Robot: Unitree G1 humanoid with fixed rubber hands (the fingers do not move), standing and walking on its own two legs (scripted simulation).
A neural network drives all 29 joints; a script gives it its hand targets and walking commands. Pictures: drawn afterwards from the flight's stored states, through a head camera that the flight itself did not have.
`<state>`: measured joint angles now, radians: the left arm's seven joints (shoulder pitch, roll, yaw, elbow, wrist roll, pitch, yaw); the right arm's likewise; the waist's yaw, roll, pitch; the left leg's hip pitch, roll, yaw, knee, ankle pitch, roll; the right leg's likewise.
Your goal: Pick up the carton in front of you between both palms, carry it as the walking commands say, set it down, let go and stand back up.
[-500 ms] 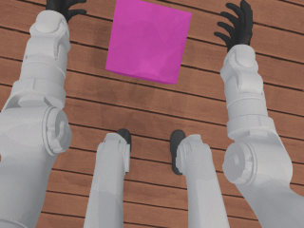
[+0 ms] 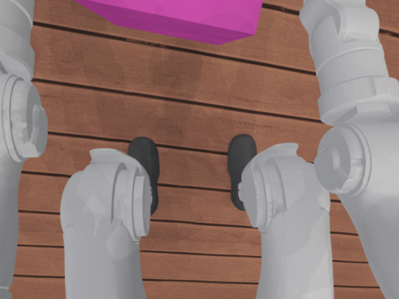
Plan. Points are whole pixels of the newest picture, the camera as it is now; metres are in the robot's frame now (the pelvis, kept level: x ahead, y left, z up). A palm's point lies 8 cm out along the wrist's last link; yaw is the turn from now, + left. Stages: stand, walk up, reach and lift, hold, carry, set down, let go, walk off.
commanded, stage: reach and lift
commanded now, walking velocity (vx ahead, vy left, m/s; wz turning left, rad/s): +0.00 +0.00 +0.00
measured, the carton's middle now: out of the picture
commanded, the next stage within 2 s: none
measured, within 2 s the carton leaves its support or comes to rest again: leaves its support in 0.86 s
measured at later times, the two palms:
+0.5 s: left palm out of the picture +0.58 +0.20 -0.18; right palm out of the picture +0.56 -0.11 -0.18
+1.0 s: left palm out of the picture +0.57 +0.20 -0.14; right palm out of the picture +0.56 -0.10 -0.13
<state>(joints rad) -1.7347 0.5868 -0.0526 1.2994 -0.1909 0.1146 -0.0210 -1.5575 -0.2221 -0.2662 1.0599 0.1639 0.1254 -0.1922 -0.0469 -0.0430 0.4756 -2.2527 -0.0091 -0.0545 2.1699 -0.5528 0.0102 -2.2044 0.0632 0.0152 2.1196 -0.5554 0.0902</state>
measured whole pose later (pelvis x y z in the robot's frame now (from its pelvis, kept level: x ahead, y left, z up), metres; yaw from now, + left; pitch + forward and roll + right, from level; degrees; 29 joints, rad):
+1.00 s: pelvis +0.01 +0.00 -0.01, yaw +1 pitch +39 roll -4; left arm -1.45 0.34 0.07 0.94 -0.03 0.31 0.06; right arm -1.31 -0.08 -0.40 0.76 0.08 0.27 -0.23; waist -0.02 -0.07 0.24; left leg -2.29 -0.03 -0.05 2.20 -0.59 0.00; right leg -2.24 0.10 0.05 2.16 -0.60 0.10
